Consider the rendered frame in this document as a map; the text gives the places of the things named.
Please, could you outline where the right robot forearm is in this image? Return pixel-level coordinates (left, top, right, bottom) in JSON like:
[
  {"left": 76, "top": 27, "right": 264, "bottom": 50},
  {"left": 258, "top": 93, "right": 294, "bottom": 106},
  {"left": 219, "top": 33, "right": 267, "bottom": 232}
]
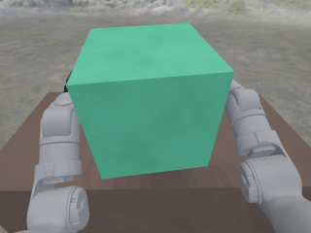
[{"left": 224, "top": 79, "right": 302, "bottom": 193}]

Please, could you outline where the robot left upper arm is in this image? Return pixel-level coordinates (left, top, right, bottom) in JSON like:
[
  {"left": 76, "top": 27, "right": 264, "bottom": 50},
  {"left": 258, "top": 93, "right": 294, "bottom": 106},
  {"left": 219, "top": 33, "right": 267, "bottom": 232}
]
[{"left": 15, "top": 185, "right": 89, "bottom": 233}]

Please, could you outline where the robot right upper arm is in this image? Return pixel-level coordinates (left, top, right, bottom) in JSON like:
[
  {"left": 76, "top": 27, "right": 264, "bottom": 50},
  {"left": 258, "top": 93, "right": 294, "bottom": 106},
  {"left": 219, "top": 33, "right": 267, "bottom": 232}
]
[{"left": 238, "top": 154, "right": 311, "bottom": 233}]

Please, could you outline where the pedestal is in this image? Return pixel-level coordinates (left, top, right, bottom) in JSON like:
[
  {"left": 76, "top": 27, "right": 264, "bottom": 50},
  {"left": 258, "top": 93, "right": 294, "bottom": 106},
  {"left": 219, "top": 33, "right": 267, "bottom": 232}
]
[{"left": 0, "top": 91, "right": 311, "bottom": 233}]

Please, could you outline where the robot left hand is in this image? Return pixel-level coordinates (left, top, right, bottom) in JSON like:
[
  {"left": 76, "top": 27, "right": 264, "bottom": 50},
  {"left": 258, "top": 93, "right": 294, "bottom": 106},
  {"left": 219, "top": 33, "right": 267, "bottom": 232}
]
[{"left": 63, "top": 71, "right": 72, "bottom": 93}]

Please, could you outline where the carton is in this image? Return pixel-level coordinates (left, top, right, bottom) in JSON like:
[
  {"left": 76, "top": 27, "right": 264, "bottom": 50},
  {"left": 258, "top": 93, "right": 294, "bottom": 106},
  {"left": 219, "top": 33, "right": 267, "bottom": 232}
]
[{"left": 66, "top": 23, "right": 234, "bottom": 180}]

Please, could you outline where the left robot forearm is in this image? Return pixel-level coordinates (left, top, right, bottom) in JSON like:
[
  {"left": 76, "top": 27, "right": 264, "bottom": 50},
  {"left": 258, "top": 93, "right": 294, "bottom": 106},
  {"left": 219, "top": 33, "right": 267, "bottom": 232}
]
[{"left": 26, "top": 92, "right": 82, "bottom": 229}]

